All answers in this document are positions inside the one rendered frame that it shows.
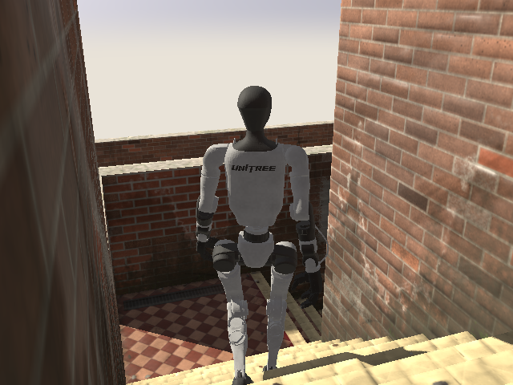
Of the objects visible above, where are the stairs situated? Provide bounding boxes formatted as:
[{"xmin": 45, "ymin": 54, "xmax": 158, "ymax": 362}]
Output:
[
  {"xmin": 270, "ymin": 286, "xmax": 322, "ymax": 343},
  {"xmin": 126, "ymin": 331, "xmax": 513, "ymax": 385}
]

